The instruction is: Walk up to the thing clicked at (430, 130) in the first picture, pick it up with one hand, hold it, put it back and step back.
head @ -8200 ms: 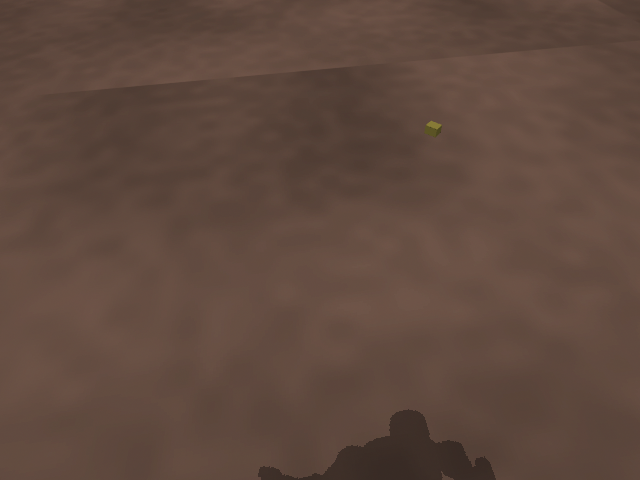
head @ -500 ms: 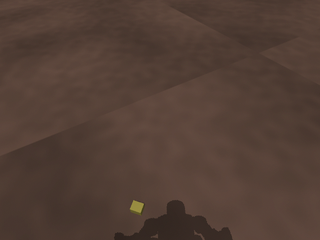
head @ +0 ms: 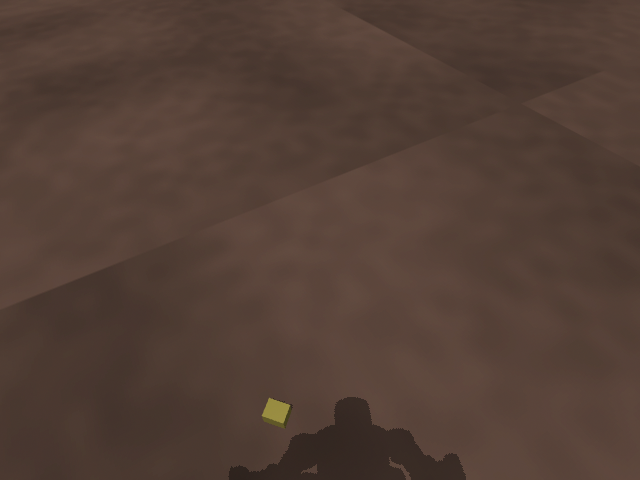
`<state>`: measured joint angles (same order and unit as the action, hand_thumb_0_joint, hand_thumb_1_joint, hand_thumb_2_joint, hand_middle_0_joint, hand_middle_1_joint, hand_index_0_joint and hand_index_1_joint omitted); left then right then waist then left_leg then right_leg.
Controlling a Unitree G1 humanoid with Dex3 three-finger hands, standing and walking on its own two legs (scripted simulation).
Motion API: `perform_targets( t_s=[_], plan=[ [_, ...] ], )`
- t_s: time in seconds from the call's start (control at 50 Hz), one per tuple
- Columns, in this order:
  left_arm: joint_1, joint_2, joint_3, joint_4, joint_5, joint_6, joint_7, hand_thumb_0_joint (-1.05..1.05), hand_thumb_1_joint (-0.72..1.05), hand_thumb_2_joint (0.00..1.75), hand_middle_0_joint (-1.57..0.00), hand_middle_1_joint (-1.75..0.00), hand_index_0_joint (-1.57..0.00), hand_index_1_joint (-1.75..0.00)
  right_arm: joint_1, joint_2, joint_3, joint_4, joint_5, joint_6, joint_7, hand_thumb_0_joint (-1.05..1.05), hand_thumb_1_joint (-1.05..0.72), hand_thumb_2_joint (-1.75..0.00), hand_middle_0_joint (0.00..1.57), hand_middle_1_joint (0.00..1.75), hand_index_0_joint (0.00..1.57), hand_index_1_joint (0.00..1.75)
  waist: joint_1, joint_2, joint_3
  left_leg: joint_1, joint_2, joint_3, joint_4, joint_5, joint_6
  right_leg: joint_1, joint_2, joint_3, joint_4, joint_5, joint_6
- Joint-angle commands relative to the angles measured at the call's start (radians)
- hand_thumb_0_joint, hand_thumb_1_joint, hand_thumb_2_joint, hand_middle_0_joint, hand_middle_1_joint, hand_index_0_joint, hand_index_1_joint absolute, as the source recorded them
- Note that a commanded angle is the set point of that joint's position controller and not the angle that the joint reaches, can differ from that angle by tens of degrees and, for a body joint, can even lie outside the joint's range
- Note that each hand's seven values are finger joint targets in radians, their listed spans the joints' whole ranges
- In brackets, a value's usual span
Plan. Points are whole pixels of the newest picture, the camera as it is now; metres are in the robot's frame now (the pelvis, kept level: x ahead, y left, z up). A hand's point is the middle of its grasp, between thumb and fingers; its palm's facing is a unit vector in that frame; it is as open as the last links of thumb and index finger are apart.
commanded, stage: walk up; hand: left
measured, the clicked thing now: (277, 413) +0.47 +0.16 -0.76
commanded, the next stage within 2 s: none
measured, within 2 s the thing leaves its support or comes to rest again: neither
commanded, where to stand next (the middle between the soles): +0.04 +0.00 m, yaw -2 degrees
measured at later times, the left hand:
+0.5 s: hand out of the picture +0.05 +0.29 -0.19, palm faces -0.01 -0.92 -0.38, open 7.4 cm
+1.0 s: hand out of the picture -0.10 +0.27 -0.16, palm faces -0.06 -0.91 -0.40, open 7.4 cm
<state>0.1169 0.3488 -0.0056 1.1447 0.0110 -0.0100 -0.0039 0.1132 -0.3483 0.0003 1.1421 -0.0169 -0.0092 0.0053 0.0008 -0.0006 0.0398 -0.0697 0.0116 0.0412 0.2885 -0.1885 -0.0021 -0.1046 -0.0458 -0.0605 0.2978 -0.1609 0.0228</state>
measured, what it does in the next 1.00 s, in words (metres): walks backwards: left foot, then right foot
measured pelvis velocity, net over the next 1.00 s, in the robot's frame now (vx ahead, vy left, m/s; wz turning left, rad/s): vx -0.21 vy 0.01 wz -0.04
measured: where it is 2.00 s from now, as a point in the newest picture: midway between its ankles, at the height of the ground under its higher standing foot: outside the picture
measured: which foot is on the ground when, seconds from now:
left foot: down 0.00-0.26, up 0.28-0.46, down 0.48-0.86, up 0.88-1.00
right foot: down 0.00-0.48, up 0.50-0.82, down 0.84-1.00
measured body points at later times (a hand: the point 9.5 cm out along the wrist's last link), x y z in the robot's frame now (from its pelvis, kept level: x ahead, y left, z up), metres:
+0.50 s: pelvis -0.10 +0.03 -0.04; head -0.03 +0.04 +0.40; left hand +0.05 +0.34 -0.16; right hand -0.02 -0.31 -0.15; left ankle -0.14 +0.14 -0.76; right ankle +0.00 -0.13 -0.75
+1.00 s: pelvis -0.21 +0.01 -0.02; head -0.14 -0.01 +0.42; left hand -0.09 +0.32 -0.13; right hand -0.09 -0.31 -0.15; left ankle -0.23 +0.15 -0.68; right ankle -0.19 -0.11 -0.75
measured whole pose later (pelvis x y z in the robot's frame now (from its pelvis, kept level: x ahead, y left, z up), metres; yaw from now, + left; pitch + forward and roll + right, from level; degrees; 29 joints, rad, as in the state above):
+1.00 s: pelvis -0.21 +0.01 -0.02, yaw -2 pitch -1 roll +1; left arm 0.15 0.35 0.06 0.82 0.04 0.05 0.01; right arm 0.10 -0.40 -0.05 0.84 0.01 0.05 -0.04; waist 0.02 0.02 0.17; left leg -0.46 -0.09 -0.12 1.15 -0.55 0.00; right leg -0.31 0.01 0.06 0.65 -0.32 -0.02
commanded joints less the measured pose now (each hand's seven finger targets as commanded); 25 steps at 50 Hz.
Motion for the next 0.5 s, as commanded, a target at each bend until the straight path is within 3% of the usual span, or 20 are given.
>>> perform_targets(
  t_s=[0.0,0.02,0.06,0.14,0.18,0.22,0.24,0.26,0.28,0.32,0.36,0.38,0.4,0.42,0.44,0.46,0.48],
  plan=[
    [-0.037,0.254,0.084,-0.104,-0.024,-0.001,0.024,0.00,0.90,0.90,-0.20,-0.30,-0.20,-0.30,-0.044,-0.258,-0.064,-0.083,0.021,0.005,-0.014,0.00,-0.90,-0.90,0.20,0.30,0.20,0.30,0.007,-0.007,0.018,-0.065,0.135,-0.108,0.075,0.446,0.040,-0.052,-0.086,0.072,0.090,0.352,-0.042],
    [-0.025,0.250,0.085,-0.116,-0.025,0.002,0.026,0.00,0.90,0.90,-0.20,-0.30,-0.20,-0.30,-0.038,-0.260,-0.069,-0.095,0.027,0.009,-0.013,0.00,-0.90,-0.90,0.20,0.30,0.20,0.30,0.006,0.010,-0.043,-0.039,0.143,-0.109,0.099,0.489,0.051,-0.029,-0.083,0.064,0.123,0.365,-0.048],
    [-0.036,0.239,0.089,-0.146,-0.021,0.012,0.027,0.00,0.90,0.90,-0.20,-0.30,-0.20,-0.30,-0.030,-0.264,-0.082,-0.120,0.028,0.020,-0.013,0.00,-0.90,-0.90,0.20,0.30,0.20,0.30,-0.004,0.015,-0.117,-0.040,0.148,-0.107,0.129,0.480,0.077,-0.014,-0.068,0.054,0.174,0.326,-0.059],
    [-0.041,0.240,0.089,-0.192,-0.012,0.029,0.026,0.00,0.90,0.90,-0.20,-0.30,-0.20,-0.30,-0.052,-0.267,-0.098,-0.169,0.024,0.039,-0.012,0.00,-0.90,-0.90,0.20,0.30,0.20,0.30,-0.006,0.041,-0.132,-0.113,0.140,-0.111,0.175,0.338,0.111,-0.045,-0.068,0.068,0.248,0.256,-0.083],
    [-0.027,0.253,0.097,-0.204,-0.009,0.034,0.023,0.00,0.90,0.90,-0.20,-0.30,-0.20,-0.30,-0.060,-0.257,-0.101,-0.191,0.024,0.049,-0.008,0.00,-0.90,-0.90,0.20,0.30,0.20,0.30,0.005,0.031,-0.134,-0.155,0.120,-0.120,0.228,0.222,0.117,-0.066,-0.095,0.102,0.247,0.203,-0.112],
    [-0.022,0.294,0.111,-0.221,-0.001,0.036,0.020,0.00,0.90,0.90,-0.20,-0.30,-0.20,-0.30,-0.059,-0.239,-0.101,-0.212,0.022,0.058,-0.004,0.00,-0.90,-0.90,0.20,0.30,0.20,0.30,0.017,-0.066,-0.118,-0.165,0.036,-0.075,0.390,0.032,0.086,-0.145,-0.194,0.212,0.156,0.183,-0.180],
    [-0.063,0.327,0.122,-0.243,0.006,0.036,0.020,0.00,0.90,0.90,-0.20,-0.30,-0.20,-0.30,-0.030,-0.219,-0.100,-0.214,0.022,0.064,0.000,0.00,-0.90,-0.90,0.20,0.30,0.20,0.30,0.011,-0.180,-0.105,-0.173,-0.046,-0.019,0.554,-0.170,0.051,-0.188,-0.295,0.308,0.065,0.209,-0.247],
    [-0.082,0.349,0.129,-0.267,0.020,0.031,0.024,0.00,0.90,0.90,-0.20,-0.30,-0.20,-0.30,-0.013,-0.217,-0.102,-0.226,0.017,0.074,0.003,0.00,-0.90,-0.90,0.20,0.30,0.20,0.30,0.019,-0.214,-0.080,-0.213,-0.070,-0.059,0.732,-0.389,0.037,-0.237,-0.373,0.378,0.021,0.226,-0.313],
    [-0.106,0.353,0.132,-0.288,0.031,0.027,0.028,0.00,0.90,0.90,-0.20,-0.30,-0.20,-0.30,0.019,-0.218,-0.105,-0.238,0.015,0.082,0.005,0.00,-0.90,-0.90,0.20,0.30,0.20,0.30,0.000,-0.196,-0.061,-0.224,-0.044,-0.141,0.832,-0.411,0.041,-0.284,-0.386,0.364,0.031,0.218,-0.323],
    [-0.170,0.315,0.125,-0.319,0.033,0.028,0.035,0.00,0.90,0.90,-0.20,-0.30,-0.20,-0.30,0.080,-0.234,-0.116,-0.233,0.030,0.079,0.004,0.00,-0.90,-0.90,0.20,0.30,0.20,0.30,-0.037,-0.170,-0.082,-0.227,-0.019,-0.162,0.821,-0.374,0.043,-0.266,-0.307,0.261,0.104,0.205,-0.275],
    [-0.169,0.305,0.125,-0.338,0.040,0.033,0.039,0.00,0.90,0.90,-0.20,-0.30,-0.20,-0.30,0.121,-0.247,-0.117,-0.232,0.019,0.069,-0.002,0.00,-0.90,-0.90,0.20,0.30,0.20,0.30,-0.033,-0.196,-0.112,-0.259,0.007,-0.119,0.659,-0.365,0.031,-0.180,-0.288,0.245,0.167,0.219,-0.232],
    [-0.143,0.296,0.124,-0.343,0.039,0.038,0.037,0.00,0.90,0.90,-0.20,-0.30,-0.20,-0.30,0.126,-0.245,-0.113,-0.225,0.008,0.064,-0.004,0.00,-0.90,-0.90,0.20,0.30,0.20,0.30,-0.015,-0.178,-0.112,-0.262,0.006,-0.092,0.556,-0.353,0.025,-0.142,-0.272,0.234,0.192,0.211,-0.214],
    [-0.127,0.297,0.124,-0.348,0.033,0.044,0.036,0.00,0.90,0.90,-0.20,-0.30,-0.20,-0.30,0.140,-0.237,-0.114,-0.228,-0.003,0.057,-0.005,0.00,-0.90,-0.90,0.20,0.30,0.20,0.30,-0.016,-0.168,-0.117,-0.240,0.004,-0.073,0.415,-0.293,0.025,-0.119,-0.249,0.219,0.238,0.196,-0.189],
    [-0.122,0.299,0.123,-0.350,0.021,0.056,0.032,0.00,0.90,0.90,-0.20,-0.30,-0.20,-0.30,0.177,-0.224,-0.117,-0.214,-0.012,0.049,-0.007,0.00,-0.90,-0.90,0.20,0.30,0.20,0.30,-0.036,-0.147,-0.113,-0.170,-0.014,-0.028,0.242,-0.158,0.024,-0.144,-0.213,0.185,0.308,0.172,-0.164],
    [-0.083,0.260,0.115,-0.352,0.012,0.067,0.028,0.00,0.90,0.90,-0.20,-0.30,-0.20,-0.30,0.167,-0.252,-0.127,-0.214,-0.028,0.042,-0.012,0.00,-0.90,-0.90,0.20,0.30,0.20,0.30,-0.026,-0.013,-0.078,-0.146,0.043,-0.132,0.104,-0.029,0.031,-0.223,-0.130,0.128,0.431,0.051,-0.114],
    [-0.044,0.194,0.102,-0.372,0.002,0.070,0.029,0.00,0.90,0.90,-0.20,-0.30,-0.20,-0.30,0.116,-0.355,-0.149,-0.247,-0.052,0.037,-0.014,0.00,-0.90,-0.90,0.20,0.30,0.20,0.30,0.005,0.266,-0.058,-0.082,0.274,-0.471,0.055,0.233,0.112,-0.429,0.056,0.048,0.635,-0.306,-0.050],
    [-0.086,0.232,0.121,-0.375,0.012,0.073,0.041,0.00,0.90,0.90,-0.20,-0.30,-0.20,-0.30,0.068,-0.429,-0.158,-0.280,-0.031,0.035,-0.010,0.00,-0.90,-0.90,0.20,0.30,0.20,0.30,-0.031,0.229,-0.068,-0.195,0.371,-0.530,0.068,0.385,0.253,-0.398,0.126,0.167,0.768,-0.510,-0.029]
  ],
)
